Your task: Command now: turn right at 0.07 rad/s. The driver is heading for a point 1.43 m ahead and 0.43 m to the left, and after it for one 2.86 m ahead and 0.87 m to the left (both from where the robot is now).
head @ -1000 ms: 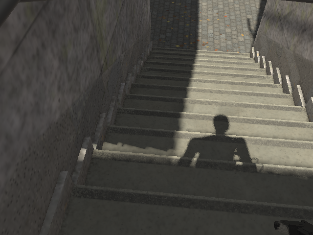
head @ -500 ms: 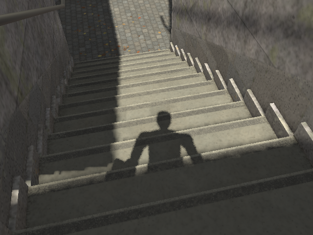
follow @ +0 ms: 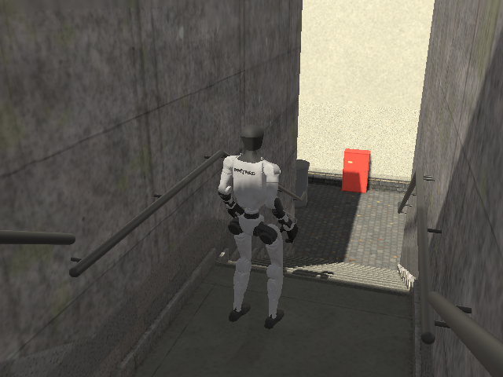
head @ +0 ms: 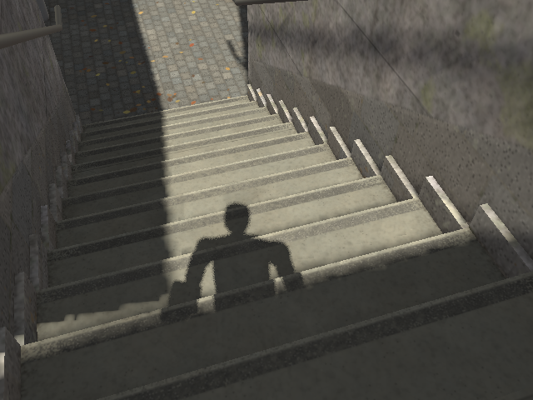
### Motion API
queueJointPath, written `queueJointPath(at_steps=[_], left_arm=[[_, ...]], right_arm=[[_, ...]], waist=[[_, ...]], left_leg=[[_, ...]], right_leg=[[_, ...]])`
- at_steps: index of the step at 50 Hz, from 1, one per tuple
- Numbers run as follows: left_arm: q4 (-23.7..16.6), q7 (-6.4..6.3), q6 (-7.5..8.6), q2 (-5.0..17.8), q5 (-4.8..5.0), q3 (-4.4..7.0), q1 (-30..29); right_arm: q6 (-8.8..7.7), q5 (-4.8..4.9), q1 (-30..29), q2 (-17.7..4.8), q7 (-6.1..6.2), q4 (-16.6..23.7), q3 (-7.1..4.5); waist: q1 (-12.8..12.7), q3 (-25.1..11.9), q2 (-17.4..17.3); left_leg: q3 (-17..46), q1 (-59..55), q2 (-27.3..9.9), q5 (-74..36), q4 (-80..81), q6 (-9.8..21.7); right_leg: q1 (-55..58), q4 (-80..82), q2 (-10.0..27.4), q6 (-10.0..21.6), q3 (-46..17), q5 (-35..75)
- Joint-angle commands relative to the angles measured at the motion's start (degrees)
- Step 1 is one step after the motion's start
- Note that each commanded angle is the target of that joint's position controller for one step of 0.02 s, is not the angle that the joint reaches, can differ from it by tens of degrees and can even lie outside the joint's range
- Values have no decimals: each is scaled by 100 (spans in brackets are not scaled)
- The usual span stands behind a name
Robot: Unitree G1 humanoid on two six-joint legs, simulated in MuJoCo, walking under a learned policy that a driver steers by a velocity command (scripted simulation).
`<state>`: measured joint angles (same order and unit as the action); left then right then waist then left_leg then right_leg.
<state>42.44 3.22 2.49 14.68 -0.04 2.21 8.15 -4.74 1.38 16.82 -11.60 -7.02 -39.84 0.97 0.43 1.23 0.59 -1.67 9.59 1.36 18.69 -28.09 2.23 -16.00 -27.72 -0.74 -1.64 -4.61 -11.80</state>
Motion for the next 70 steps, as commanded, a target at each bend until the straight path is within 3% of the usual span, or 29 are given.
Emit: queueJointPath(at_steps=[1, 7, 19, 31, 32, 33, 34, 35, 36, 38, 39, 42, 44, 45, 46, 47, 48, 50, 52, 53, 55, 58, 61, 64, 66, 67, 68, 69, 70], left_arm=[[-387, -11, 89, 665, 33, 177, -304], [-158, -14, 47, 614, 39, 176, -217], [375, -54, 11, 724, 69, 203, -343], [836, -49, -80, 815, 74, 245, -535], [906, -46, -105, 784, 70, 246, -449], [942, -56, -132, 794, 41, 260, -431], [918, -95, -144, 945, -36, 327, -508], [843, -145, -119, 1071, -130, 406, -732], [769, -197, -68, 1069, -200, 449, -941], [649, -261, 29, 679, -280, 377, -1232], [565, -272, 89, 569, -305, 359, -1278], [657, -180, 151, 521, -251, 333, -804], [891, -74, 223, 666, -199, 385, -154], [1064, -82, 256, 818, -202, 420, 568], [1258, -180, 301, 1187, -256, 448, 1761], [1479, -206, 376, 1124, -511, 361, 2785], [1547, -220, 536, 1162, -522, 383, 2513], [1309, -182, 489, 480, -396, 131, 1540], [1167, -218, 381, 85, -397, -58, 1082], [1168, -259, 359, 123, -367, -71, 1098], [1247, -270, 376, 387, -433, -45, 1305], [1574, -132, 392, 573, -467, -19, 1877], [1729, -27, 386, 501, -506, -46, 1993], [1763, -4, 283, 535, -568, -37, 1981], [1711, -29, 273, 764, -526, 37, 1924], [1708, -23, 316, 832, -559, 54, 2050], [1745, -14, 366, 493, -702, -67, 2765], [1666, 106, 423, 389, -790, -194, 2854], [1449, 240, 380, 475, -574, -121, 1866]], right_arm=[[-102, -8, 30, -942, 19, 298, -329], [-27, -15, -69, -871, 48, 101, -369], [86, -99, -82, -1123, 71, -437, -493], [146, -111, -30, -1220, 92, -980, -489], [167, -100, 92, -1178, 98, -1073, -474], [195, -111, 189, -1214, 116, -1142, -489], [218, -191, 404, -1480, 172, -1218, -604], [209, -306, 650, -1674, 255, -1310, -706], [165, -378, 843, -1651, 355, -1387, -736], [60, -345, 820, -1028, 538, -1446, -514], [18, -317, 659, -1002, 589, -1414, -485], [84, -297, -29, -1283, 561, -1222, -528], [134, -546, 110, -1366, 473, -1322, -523], [46, -642, 278, -1264, 439, -1383, -520], [-62, -746, 472, -902, 332, -1165, -434], [-134, -691, 169, -750, 248, -1117, -413], [-181, -536, -336, -551, 239, -910, -394], [-124, -636, -263, -746, 413, -1012, -473], [9, -709, 6, -507, 457, -1128, -392], [67, -673, -7, -499, 424, -1132, -403], [125, -576, -340, -354, 279, -983, -316], [251, -524, -1372, -125, 227, -556, -165], [267, -450, -1571, -507, 330, -542, -297], [244, -411, -1621, -584, 336, -576, -370], [177, -286, -1223, -851, 390, -683, -513], [91, -221, -559, -1092, 411, -872, -629], [15, -157, 243, -1163, 437, -1070, -636], [6, -151, 1537, -1250, 485, -1328, -687], [-31, -383, 2500, -1098, 462, -1740, -582]], waist=[[-1, -216, -235], [-56, -255, -253], [-52, -270, -169], [-87, -209, -142], [-87, -185, -156], [-60, -39, -202], [75, 113, -338], [300, 309, -592], [464, 606, -756], [439, 922, -805], [357, 835, -724], [-71, 844, -513], [-381, 643, -443], [-607, 294, -30], [-859, -504, 1153], [-1263, -439, 1112], [-1016, 450, 588], [-459, 685, -1], [-55, 710, 88], [-2, 658, 119], [-66, 718, 87], [-334, 688, 284], [-187, 712, 309], [-38, 599, 343], [251, 353, 371], [414, 51, 295], [390, -934, -165], [990, -1814, -848], [1364, -1793, -892]], left_leg=[[919, -543, -865, -1952, 460, 418], [759, -648, -701, -2361, 420, 259], [621, -628, -526, -2440, 626, 153], [554, -587, -467, -2635, 816, 140], [613, -597, -493, -2122, 982, 152], [706, -590, -527, -1411, 1169, 215], [880, -720, -632, -498, 1363, 445], [1282, -974, -941, 522, 1599, 809], [1815, -1248, -1449, 1390, 1843, 1177], [2347, -1389, -2122, 1642, 2133, 1500], [2251, -1375, -2129, 1261, 2163, 1533], [1275, -392, -1590, 723, 2000, 1187], [881, 171, -1170, -538, 1152, 1090], [473, 441, -711, -962, 44, 784], [84, 1780, 247, -61, -1843, 157], [655, 2853, 457, 1881, -3837, 112], [1088, 3711, 33, 1549, -4553, 276], [858, 3485, -489, 633, -4393, 487], [811, 2792, -830, -1, -3653, 473], [666, 2627, -809, -295, -3305, 410], [234, 2300, -727, -1040, -2325, 296], [34, 1849, -504, -1757, -1083, 80], [348, 2187, -388, -2258, -435, 120], [250, 1813, -210, -1792, -627, 231], [-96, 871, 193, -1491, -552, 387], [-109, -110, 439, -1667, -707, 570], [728, -2411, 84, -2150, -1234, 1223], [2809, -3951, -926, -1174, -378, 2180], [4165, -3872, -1410, -686, 607, 2365]], right_leg=[[-262, 294, 245, -11, -138, 756], [-3, 374, 204, 2, -80, 930], [588, 516, 130, 57, -14, 1274], [923, 588, 100, 125, 59, 1534], [924, 665, 97, 118, 55, 1201], [802, 697, 54, 116, 74, 735], [465, 516, -85, 167, 184, 10], [-144, 114, -225, 200, 318, -799], [-857, -296, -200, 270, 371, -1176], [-1378, -563, 172, 514, 324, -1066], [-1176, -608, 232, 591, 397, -1017], [440, 40, 21, 738, 825, -637], [1594, 97, -220, 727, 869, 254], [2185, 168, -38, 991, 356, 354], [3781, 628, 1083, 2022, -1780, 702], [4218, 1455, 2091, 2633, -3242, 1541], [3626, 1544, 2223, 2330, -2658, 1383], [2765, 1808, 1915, 1979, -1647, 1147], [1911, 2215, 1666, 1735, -940, 1638], [1768, 2341, 1488, 1590, -591, 1528], [1283, 2515, 1232, 1437, 81, 1580], [887, 2571, 1185, 1470, 538, 2101], [1641, 2431, 1420, 1429, 659, 2601], [1744, 1966, 1458, 1239, 961, 3311], [1671, 1053, 1337, 1066, 1254, 4760], [1247, 105, 1155, 898, 1388, 5242], [-352, -1407, 830, 502, 1403, 4591], [-1841, -3237, 132, 46, 1128, 1593], [-2497, -5292, -433, 97, 561, -2016]])
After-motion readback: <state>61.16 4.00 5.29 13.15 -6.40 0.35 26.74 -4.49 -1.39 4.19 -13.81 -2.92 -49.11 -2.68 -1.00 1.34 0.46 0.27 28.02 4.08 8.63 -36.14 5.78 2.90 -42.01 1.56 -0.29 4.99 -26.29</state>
